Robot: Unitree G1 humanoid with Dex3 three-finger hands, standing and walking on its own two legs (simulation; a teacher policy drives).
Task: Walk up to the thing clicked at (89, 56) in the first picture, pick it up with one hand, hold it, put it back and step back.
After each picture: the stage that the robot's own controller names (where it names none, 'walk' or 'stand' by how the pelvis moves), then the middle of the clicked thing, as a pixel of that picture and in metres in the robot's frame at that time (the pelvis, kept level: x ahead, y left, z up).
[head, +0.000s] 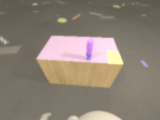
stand; (89, 50) +0.74 +0.03 -0.05
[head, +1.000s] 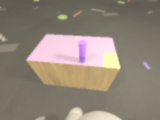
walk; (82, 52) +0.64 +0.14 -0.03
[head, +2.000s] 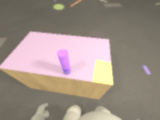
stand; (65, 63) +0.43 +0.21 -0.02
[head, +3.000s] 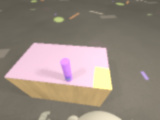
stand; (67, 71) +0.42 +0.21 -0.05
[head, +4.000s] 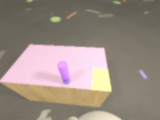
stand; (64, 74) +0.39 +0.22 -0.05
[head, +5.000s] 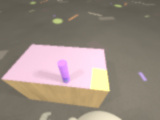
stand; (64, 72) +0.41 +0.23 -0.06
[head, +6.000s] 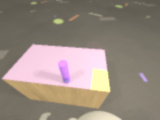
stand; (65, 73) +0.41 +0.23 -0.06
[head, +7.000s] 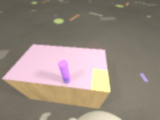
stand; (65, 73) +0.41 +0.23 -0.06
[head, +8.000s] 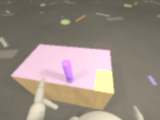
rise first; (68, 72) +0.41 +0.22 -0.06
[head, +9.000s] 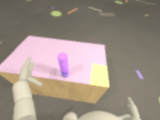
go down; (64, 66) +0.44 +0.21 -0.03
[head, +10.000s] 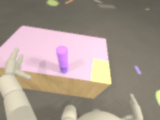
go down; (63, 61) +0.44 +0.20 +0.01
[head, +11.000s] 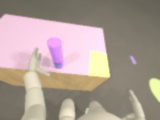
close in; (57, 56) +0.44 +0.21 +0.04
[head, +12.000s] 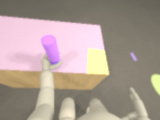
close; (53, 54) +0.45 +0.21 +0.06
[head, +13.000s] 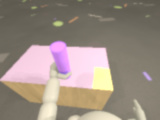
lift; (62, 63) +0.32 +0.17 +0.19
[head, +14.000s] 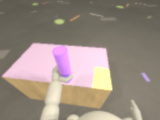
hold; (64, 67) +0.32 +0.17 +0.15
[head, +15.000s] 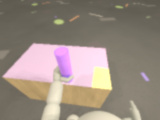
hold; (65, 67) +0.33 +0.17 +0.14
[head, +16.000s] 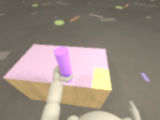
hold; (65, 67) +0.33 +0.17 +0.14
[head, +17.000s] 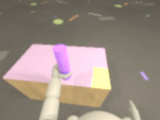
crouch; (63, 64) +0.35 +0.18 +0.13
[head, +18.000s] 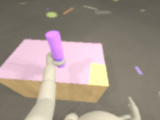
lower; (57, 52) +0.43 +0.21 +0.15
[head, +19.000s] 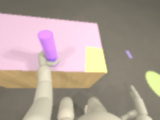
lower; (50, 51) +0.46 +0.22 +0.06
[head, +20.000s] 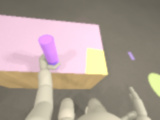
lower; (51, 55) +0.44 +0.22 +0.06
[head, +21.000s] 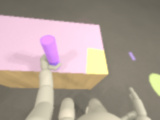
lower; (52, 55) +0.44 +0.21 +0.06
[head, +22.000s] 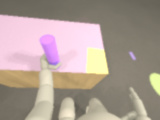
lower; (52, 55) +0.44 +0.21 +0.06
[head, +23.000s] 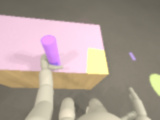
open; (53, 55) +0.44 +0.21 +0.06
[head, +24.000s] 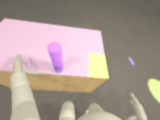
sink last; (57, 60) +0.42 +0.21 +0.03
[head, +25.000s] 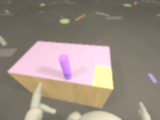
stand; (66, 68) +0.43 +0.23 +0.00
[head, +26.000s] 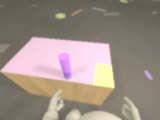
stand; (66, 67) +0.41 +0.21 +0.01
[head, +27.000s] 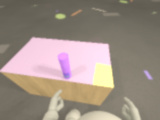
stand; (65, 67) +0.41 +0.21 +0.01
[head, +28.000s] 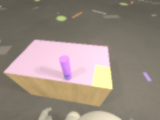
stand; (66, 69) +0.42 +0.21 -0.02
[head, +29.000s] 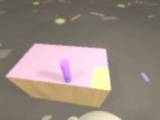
stand; (66, 72) +0.42 +0.22 -0.06
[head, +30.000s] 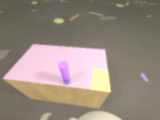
stand; (65, 74) +0.40 +0.22 -0.06
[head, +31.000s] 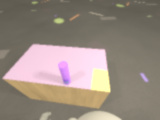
stand; (65, 74) +0.40 +0.22 -0.06
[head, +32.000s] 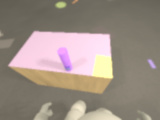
walk; (66, 61) +0.46 +0.23 -0.04
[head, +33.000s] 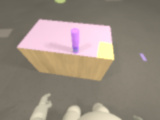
walk; (75, 42) +0.67 +0.17 -0.03
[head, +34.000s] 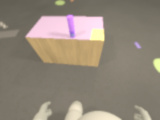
walk; (71, 27) +0.93 +0.28 -0.02
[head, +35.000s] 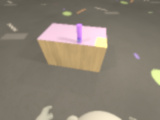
stand; (79, 34) +1.02 +0.19 -0.05
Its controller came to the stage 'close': yes
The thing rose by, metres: 0.21
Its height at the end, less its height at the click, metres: +0.00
